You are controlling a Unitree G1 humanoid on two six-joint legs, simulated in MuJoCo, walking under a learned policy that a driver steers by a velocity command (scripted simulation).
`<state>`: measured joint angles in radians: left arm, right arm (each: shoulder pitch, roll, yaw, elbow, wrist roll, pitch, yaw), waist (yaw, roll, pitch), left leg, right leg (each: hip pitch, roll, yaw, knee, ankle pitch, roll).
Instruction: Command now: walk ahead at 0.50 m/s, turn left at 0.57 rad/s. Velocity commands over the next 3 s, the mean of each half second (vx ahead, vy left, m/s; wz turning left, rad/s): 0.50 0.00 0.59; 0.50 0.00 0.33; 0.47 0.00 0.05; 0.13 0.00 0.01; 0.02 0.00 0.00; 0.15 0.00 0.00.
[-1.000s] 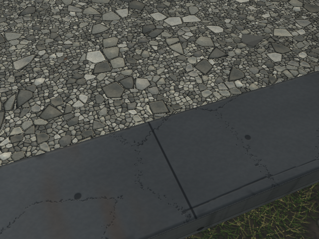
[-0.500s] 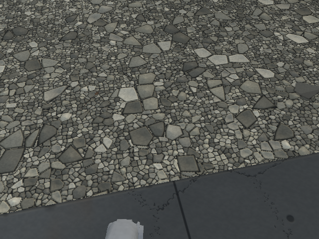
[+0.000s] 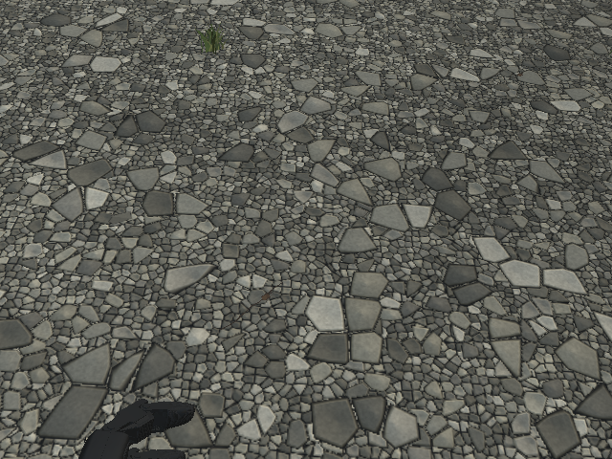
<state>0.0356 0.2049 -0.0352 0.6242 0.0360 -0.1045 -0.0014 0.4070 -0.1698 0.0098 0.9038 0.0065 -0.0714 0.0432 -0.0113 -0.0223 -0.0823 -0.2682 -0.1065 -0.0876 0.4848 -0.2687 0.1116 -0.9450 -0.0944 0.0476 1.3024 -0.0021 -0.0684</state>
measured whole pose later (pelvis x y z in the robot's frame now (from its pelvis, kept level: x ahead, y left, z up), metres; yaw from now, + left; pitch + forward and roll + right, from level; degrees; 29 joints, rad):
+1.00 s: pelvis +0.55 +0.11 +0.00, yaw +28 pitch +2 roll +1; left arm 0.21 0.29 0.05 0.80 -0.01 -0.07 0.00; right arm 0.28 -0.25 -0.07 0.71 0.00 -0.07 0.03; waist 0.00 -0.03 0.02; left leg -0.24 -0.07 0.03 0.39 -0.18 0.07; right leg -0.58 -0.13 0.04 1.13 -0.31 0.01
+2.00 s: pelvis +0.93 +0.25 -0.01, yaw +27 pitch +1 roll +0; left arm 0.20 0.23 0.03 0.94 0.01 0.01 0.02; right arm 0.11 -0.20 -0.05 0.81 -0.01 -0.02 0.00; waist 0.02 -0.01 0.00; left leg -0.38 -0.01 0.01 0.54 -0.18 0.02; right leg -0.14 -0.01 -0.01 0.52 -0.40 0.01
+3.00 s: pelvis +0.97 +0.31 -0.01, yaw +26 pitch +0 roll +1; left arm 0.41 0.23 0.05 1.07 -0.03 -0.06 0.03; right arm 0.19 -0.23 -0.08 1.08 0.02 -0.09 0.01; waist -0.01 -0.04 0.01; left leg -0.28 -0.03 0.08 0.59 -0.30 0.06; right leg -0.22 -0.04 0.05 0.92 -0.47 -0.01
